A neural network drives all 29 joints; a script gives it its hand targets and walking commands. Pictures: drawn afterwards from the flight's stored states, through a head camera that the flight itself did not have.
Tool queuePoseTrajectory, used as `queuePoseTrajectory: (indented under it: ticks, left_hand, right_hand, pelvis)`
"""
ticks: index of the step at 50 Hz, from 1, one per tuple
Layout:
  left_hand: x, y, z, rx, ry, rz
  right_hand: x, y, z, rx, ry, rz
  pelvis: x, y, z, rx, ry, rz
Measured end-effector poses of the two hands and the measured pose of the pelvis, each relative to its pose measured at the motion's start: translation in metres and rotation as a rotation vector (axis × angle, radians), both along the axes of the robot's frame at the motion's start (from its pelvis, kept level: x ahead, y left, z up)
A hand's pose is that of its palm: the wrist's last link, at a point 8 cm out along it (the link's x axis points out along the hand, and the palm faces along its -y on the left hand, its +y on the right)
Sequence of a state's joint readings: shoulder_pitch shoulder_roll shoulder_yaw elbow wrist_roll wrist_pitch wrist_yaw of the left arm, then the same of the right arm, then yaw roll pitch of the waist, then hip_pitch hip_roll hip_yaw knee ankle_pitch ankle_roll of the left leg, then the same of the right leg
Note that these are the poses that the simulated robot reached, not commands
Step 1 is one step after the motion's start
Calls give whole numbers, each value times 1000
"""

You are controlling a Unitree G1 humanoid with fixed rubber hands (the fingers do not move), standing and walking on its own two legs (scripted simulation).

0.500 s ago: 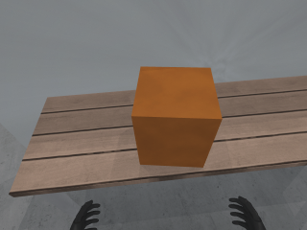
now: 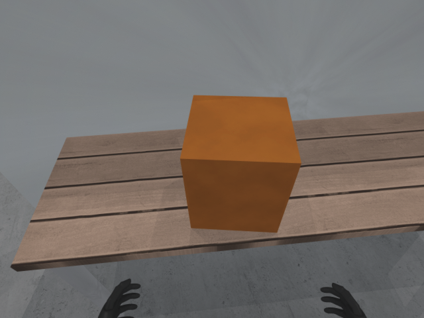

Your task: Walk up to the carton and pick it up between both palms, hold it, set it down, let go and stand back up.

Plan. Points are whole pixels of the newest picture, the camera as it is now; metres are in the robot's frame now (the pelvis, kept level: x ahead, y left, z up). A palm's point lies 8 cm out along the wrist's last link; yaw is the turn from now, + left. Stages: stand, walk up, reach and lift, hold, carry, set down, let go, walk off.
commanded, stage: stand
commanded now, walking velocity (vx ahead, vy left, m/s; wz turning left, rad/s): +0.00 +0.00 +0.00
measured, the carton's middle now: (236, 165) +0.45 -0.02 +0.02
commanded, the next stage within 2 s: none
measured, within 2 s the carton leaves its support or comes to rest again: neither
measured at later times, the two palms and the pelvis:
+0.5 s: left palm out of the picture +0.02 +0.25 -0.13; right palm out of the picture +0.00 -0.22 -0.13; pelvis +0.00 +0.02 +0.00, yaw +0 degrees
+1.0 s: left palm out of the picture -0.05 +0.24 -0.15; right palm out of the picture -0.05 -0.17 -0.14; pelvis -0.01 +0.03 +0.00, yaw +0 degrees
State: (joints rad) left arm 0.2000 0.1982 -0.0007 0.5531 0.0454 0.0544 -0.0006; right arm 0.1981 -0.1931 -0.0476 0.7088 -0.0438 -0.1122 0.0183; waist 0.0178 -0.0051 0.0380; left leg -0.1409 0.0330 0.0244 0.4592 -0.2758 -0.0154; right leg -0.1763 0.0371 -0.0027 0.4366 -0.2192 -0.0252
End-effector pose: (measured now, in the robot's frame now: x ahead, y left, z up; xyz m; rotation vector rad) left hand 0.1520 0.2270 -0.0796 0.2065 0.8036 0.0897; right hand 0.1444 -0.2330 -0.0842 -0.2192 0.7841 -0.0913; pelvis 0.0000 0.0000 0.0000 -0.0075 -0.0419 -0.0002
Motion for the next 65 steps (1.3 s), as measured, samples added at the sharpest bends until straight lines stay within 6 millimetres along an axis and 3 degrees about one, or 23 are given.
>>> queuePoseTrajectory:
  ticks: [7, 14, 24, 44, 65]
  left_hand:
    - [-43, 13, -25, -7, 116, 23]
    - [-89, 19, -42, -15, 253, 71]
    - [-131, 24, -54, -27, 383, 130]
    - [-193, 12, -68, -80, 598, 167]
    - [-208, 7, -71, -90, 670, 157]
  right_hand:
    - [-48, -11, -23, -8, 206, -64]
    - [-98, -6, -37, 3, 341, -108]
    - [-140, 11, -47, 22, 450, -154]
    - [-186, 50, -58, 70, 590, -182]
    - [-202, 69, -62, 91, 649, -188]
  pelvis:
    - [-1, 2, -3, -7, 31, 1]
    - [-1, 7, -3, -5, 37, 2]
    - [-2, 15, 0, -1, 28, 1]
    - [-10, 30, 1, 2, 11, -2]
    - [-13, 38, 1, 5, 8, -6]
